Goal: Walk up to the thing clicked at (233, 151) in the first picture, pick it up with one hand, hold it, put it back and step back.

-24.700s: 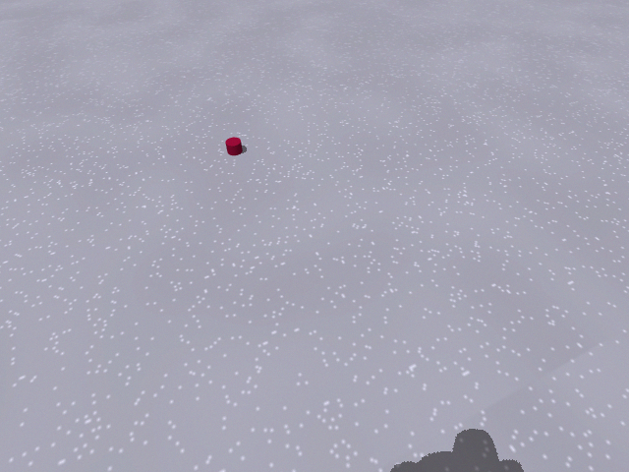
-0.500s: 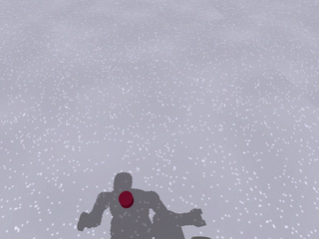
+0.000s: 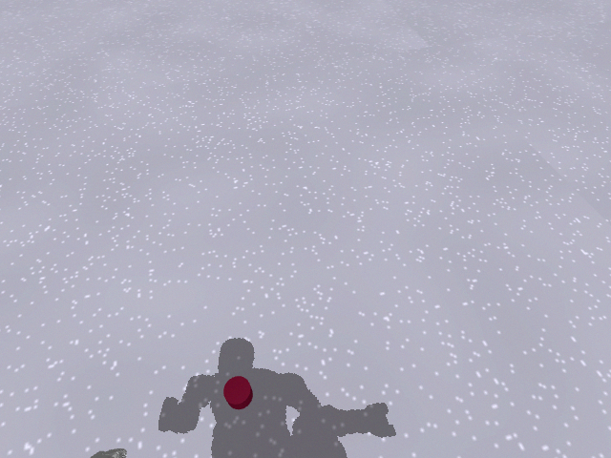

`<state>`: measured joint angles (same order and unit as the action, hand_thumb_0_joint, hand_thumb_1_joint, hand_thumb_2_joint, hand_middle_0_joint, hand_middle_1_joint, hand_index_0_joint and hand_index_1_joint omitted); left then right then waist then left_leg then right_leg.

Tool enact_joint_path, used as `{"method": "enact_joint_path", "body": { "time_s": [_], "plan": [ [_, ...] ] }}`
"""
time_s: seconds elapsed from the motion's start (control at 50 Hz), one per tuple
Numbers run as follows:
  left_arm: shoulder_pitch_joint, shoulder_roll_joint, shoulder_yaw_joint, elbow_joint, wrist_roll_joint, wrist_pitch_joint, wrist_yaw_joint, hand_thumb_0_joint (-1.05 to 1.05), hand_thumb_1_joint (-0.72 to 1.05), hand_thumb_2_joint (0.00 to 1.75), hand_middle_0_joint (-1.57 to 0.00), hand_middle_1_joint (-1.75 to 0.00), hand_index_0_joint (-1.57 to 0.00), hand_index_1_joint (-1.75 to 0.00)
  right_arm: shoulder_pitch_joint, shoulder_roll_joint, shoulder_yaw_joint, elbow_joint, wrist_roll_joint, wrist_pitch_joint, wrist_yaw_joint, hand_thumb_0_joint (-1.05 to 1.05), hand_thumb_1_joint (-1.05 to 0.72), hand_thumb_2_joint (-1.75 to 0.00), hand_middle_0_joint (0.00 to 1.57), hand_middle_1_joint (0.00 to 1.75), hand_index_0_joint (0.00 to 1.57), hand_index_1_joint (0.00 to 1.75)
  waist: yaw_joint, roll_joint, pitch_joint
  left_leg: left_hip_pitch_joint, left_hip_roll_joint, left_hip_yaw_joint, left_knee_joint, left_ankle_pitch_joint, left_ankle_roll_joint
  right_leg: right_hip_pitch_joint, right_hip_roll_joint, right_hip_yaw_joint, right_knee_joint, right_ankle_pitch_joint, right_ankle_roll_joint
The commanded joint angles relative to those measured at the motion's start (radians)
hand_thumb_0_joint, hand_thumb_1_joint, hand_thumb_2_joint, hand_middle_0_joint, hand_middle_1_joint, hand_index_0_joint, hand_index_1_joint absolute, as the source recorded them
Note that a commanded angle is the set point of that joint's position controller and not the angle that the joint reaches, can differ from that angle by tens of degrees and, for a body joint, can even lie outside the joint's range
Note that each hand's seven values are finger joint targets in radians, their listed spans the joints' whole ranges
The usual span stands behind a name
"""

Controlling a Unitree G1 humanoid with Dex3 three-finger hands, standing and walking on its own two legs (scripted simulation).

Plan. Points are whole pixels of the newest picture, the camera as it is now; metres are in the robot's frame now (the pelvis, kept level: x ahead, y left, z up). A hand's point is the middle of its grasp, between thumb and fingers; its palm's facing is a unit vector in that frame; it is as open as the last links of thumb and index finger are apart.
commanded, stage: walk up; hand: left
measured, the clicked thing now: (238, 392) +0.41 +0.22 -0.74
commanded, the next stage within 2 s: none
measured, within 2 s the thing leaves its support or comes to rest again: neither
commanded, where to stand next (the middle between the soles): +0.02 -0.02 m, yaw -1 degrees
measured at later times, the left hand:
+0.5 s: hand out of the picture +0.07 +0.25 -0.15, palm faces +0.01 -0.95 -0.31, open 7.4 cm
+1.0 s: hand out of the picture +0.08 +0.27 -0.16, palm faces +0.01 -0.94 -0.34, open 7.4 cm
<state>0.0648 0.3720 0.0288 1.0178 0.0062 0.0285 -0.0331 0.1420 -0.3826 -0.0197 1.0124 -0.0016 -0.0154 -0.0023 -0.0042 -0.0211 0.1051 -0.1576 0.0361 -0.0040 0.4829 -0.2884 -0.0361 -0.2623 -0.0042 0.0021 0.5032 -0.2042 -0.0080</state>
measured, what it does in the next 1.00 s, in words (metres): stands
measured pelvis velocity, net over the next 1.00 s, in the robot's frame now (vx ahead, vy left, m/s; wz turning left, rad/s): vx -0.03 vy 0.00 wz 0.01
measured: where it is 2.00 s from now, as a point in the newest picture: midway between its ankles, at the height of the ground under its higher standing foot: outside the picture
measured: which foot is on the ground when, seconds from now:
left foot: down 0.00-1.00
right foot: down 0.00-1.00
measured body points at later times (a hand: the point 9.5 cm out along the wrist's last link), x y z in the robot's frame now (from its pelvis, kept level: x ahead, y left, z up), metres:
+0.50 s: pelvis -0.01 +0.00 +0.01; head +0.01 +0.00 +0.46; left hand +0.07 +0.30 -0.13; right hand +0.08 -0.30 -0.12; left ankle -0.02 +0.15 -0.74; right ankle +0.04 -0.12 -0.74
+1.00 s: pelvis -0.03 +0.00 -0.01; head +0.02 +0.00 +0.44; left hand +0.07 +0.31 -0.13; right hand +0.07 -0.32 -0.12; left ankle -0.02 +0.15 -0.74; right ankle +0.04 -0.12 -0.74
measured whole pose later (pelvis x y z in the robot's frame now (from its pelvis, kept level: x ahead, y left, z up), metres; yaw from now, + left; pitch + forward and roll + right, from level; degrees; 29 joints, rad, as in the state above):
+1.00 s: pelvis -0.03 +0.00 -0.01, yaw +0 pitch -1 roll +0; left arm 0.06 0.39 0.08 0.98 0.02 0.07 -0.05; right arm 0.12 -0.39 -0.03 1.00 0.01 0.00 -0.02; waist 0.01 -0.02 0.13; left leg -0.26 0.04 -0.02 0.57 -0.28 -0.03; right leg -0.35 0.00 -0.01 0.55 -0.18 -0.02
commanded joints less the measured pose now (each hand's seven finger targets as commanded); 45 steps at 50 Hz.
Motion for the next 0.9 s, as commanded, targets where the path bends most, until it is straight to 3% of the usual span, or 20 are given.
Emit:
{"method": "enact_joint_path", "body": {
  "time_s": [0.0, 0.06, 0.12, 0.22, 0.38, 0.6, 0.82, 0.84, 0.88],
  "plan": [
    [-0.045, 0.208, 0.046, -0.054, 0.000, -0.027, 0.014, 0.00, 0.90, 0.90, -0.20, -0.30, -0.20, -0.30, -0.027, -0.202, -0.042, -0.048, -0.001, -0.020, -0.013, 0.00, -0.90, -0.90, 0.20, 0.30, 0.20, 0.30, 0.004, -0.005, -0.167, 0.010, 0.069, -0.061, -0.090, 0.136, 0.074, 0.106, -0.132, 0.141, -0.119, 0.158, -0.068],
    [-0.057, 0.208, 0.047, -0.041, 0.000, -0.027, 0.015, 0.00, 0.90, 0.90, -0.20, -0.30, -0.20, -0.30, -0.031, -0.204, -0.040, -0.031, -0.002, -0.017, -0.011, 0.00, -0.90, -0.90, 0.20, 0.30, 0.20, 0.30, 0.001, -0.022, -0.143, 0.014, 0.071, -0.065, -0.114, 0.116, 0.070, 0.077, -0.131, 0.145, -0.150, 0.104, -0.060],
    [-0.046, 0.212, 0.051, -0.028, 0.002, -0.028, 0.015, 0.00, 0.90, 0.90, -0.20, -0.30, -0.20, -0.30, -0.029, -0.212, -0.041, -0.021, -0.001, -0.016, -0.010, 0.00, -0.90, -0.90, 0.20, 0.30, 0.20, 0.30, 0.002, -0.030, -0.162, 0.027, 0.074, -0.061, -0.115, 0.139, 0.072, 0.098, -0.129, 0.138, -0.153, 0.126, -0.055],
    [-0.038, 0.208, 0.054, -0.012, 0.001, -0.026, 0.015, 0.00, 0.90, 0.90, -0.20, -0.30, -0.20, -0.30, -0.051, -0.207, -0.036, -0.009, -0.004, -0.014, -0.008, 0.00, -0.90, -0.90, 0.20, 0.30, 0.20, 0.30, 0.011, -0.022, -0.118, 0.008, 0.073, -0.065, -0.141, 0.088, 0.068, 0.070, -0.121, 0.141, -0.194, 0.017, -0.045],
    [-0.023, 0.196, 0.053, -0.002, 0.001, -0.028, 0.014, 0.00, 0.90, 0.90, -0.20, -0.30, -0.20, -0.30, -0.054, -0.210, -0.033, 0.005, -0.005, -0.022, -0.008, 0.00, -0.90, -0.90, 0.20, 0.30, 0.20, 0.30, 0.017, 0.011, -0.131, -0.017, 0.092, -0.084, -0.178, 0.115, 0.071, 0.114, -0.112, 0.122, -0.168, 0.097, -0.035],
    [-0.012, 0.192, 0.051, 0.005, 0.002, -0.024, 0.013, 0.00, 0.90, 0.90, -0.20, -0.30, -0.20, -0.30, -0.061, -0.212, -0.034, 0.011, -0.007, -0.024, -0.011, 0.00, -0.90, -0.90, 0.20, 0.30, 0.20, 0.30, 0.019, 0.040, -0.118, -0.046, 0.098, -0.096, -0.206, 0.071, 0.072, 0.126, -0.105, 0.116, -0.157, 0.082, -0.033],
    [-0.015, 0.199, 0.054, 0.006, 0.005, -0.028, 0.015, 0.00, 0.90, 0.90, -0.20, -0.30, -0.20, -0.30, -0.047, -0.209, -0.034, 0.010, -0.004, -0.020, -0.006, 0.00, -0.90, -0.90, 0.20, 0.30, 0.20, 0.30, 0.013, -0.001, -0.132, -0.003, 0.080, -0.077, -0.170, 0.100, 0.072, 0.096, -0.117, 0.132, -0.183, 0.056, -0.034],
    [-0.027, 0.263, 0.094, -0.040, 0.020, 0.002, 0.008, 0.00, 0.90, 0.90, -0.20, -0.30, -0.20, -0.30, -0.020, -0.259, -0.056, -0.001, -0.004, -0.010, -0.030, 0.00, -0.90, -0.90, 0.20, 0.30, 0.20, 0.30, 0.008, -0.060, -0.056, -0.064, 0.086, -0.080, -0.074, 0.306, 0.082, 0.055, -0.103, 0.099, -0.078, 0.325, -0.047],
    [0.005, 0.245, 0.098, -0.076, 0.013, 0.018, 0.008, 0.00, 0.90, 0.90, -0.20, -0.30, -0.20, -0.30, 0.003, -0.258, -0.062, -0.025, 0.009, -0.005, -0.044, 0.00, -0.90, -0.90, 0.20, 0.30, 0.20, 0.30, 0.016, -0.037, -0.152, -0.019, 0.090, -0.069, 0.026, 0.398, 0.097, 0.062, -0.107, 0.081, -0.013, 0.425, -0.078]
  ]
}}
